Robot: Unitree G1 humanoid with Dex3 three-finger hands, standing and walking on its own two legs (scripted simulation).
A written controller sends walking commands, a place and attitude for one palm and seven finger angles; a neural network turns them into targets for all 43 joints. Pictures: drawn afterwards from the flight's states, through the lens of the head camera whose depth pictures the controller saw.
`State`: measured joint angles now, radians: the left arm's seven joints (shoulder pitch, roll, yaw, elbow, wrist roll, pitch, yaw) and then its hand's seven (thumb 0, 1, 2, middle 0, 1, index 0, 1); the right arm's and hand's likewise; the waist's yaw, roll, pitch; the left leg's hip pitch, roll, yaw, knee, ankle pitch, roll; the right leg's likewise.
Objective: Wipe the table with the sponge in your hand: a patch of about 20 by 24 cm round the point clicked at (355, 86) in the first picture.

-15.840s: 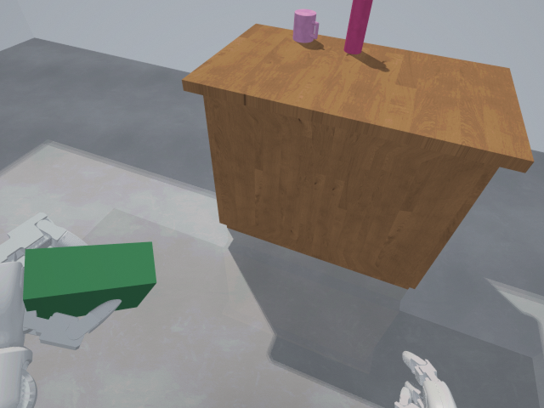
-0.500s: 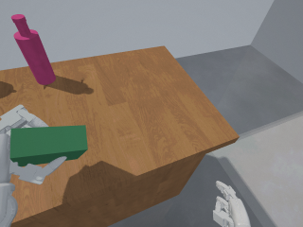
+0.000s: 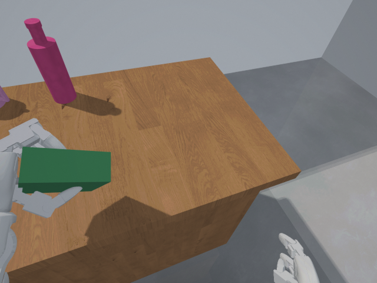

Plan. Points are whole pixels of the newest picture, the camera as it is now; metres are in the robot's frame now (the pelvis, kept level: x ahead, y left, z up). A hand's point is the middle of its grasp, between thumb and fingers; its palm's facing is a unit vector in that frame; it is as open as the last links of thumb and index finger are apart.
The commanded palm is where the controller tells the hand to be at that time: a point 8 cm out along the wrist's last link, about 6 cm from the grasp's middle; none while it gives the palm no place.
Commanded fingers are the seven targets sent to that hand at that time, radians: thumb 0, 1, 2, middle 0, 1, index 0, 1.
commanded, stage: turn the palm down, sponge in hand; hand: left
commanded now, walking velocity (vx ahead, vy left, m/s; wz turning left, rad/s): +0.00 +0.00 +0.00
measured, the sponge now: (76, 173) +0.24 +0.22 +0.15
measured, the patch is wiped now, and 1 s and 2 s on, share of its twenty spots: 0.00 0.00 0.00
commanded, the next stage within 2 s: none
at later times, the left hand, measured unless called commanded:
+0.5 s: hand (46, 183) +0.21 +0.24 +0.18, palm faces +0.38 -0.61 -0.69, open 9.2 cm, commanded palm +0.17 +0.26 +0.21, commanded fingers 0.00 0.10 1.30 -1.20 -1.60 -1.20 -1.60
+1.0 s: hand (60, 170) +0.22 +0.22 +0.19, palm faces +0.27 -0.38 -0.89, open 9.2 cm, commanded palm +0.19 +0.24 +0.23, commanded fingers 0.00 0.10 1.30 -1.20 -1.60 -1.20 -1.60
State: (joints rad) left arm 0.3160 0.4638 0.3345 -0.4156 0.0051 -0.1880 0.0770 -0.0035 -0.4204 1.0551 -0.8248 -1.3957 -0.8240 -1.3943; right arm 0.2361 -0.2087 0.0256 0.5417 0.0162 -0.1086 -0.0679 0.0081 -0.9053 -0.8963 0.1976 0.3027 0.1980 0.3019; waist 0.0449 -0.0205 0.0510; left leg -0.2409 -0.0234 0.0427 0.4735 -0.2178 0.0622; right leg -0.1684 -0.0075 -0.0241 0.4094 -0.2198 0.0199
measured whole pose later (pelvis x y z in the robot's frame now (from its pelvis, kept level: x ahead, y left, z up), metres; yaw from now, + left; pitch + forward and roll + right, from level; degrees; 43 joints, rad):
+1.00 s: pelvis +0.00 -0.06 -0.01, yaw +0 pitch -1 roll +1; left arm 0.27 0.67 0.31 -0.48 0.31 0.24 -0.06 0.00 -0.42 1.06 -0.82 -1.40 -0.82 -1.40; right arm 0.16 -0.28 0.00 0.58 0.05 -0.05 -0.14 0.01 -0.91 -0.90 0.20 0.30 0.20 0.30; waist 0.11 0.09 -0.01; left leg -0.29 0.01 0.02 0.59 -0.28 -0.01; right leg -0.26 0.02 -0.04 0.63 -0.35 -0.05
